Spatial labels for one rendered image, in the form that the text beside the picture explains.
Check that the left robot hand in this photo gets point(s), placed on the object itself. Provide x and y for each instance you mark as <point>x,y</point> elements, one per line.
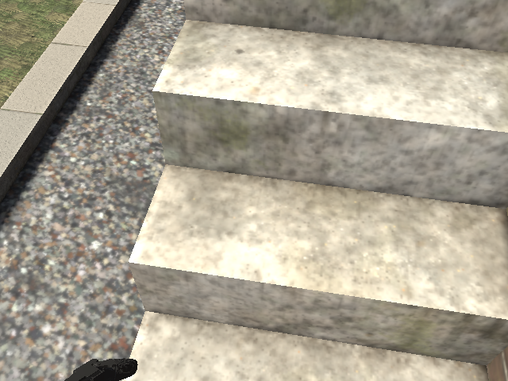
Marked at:
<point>106,370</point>

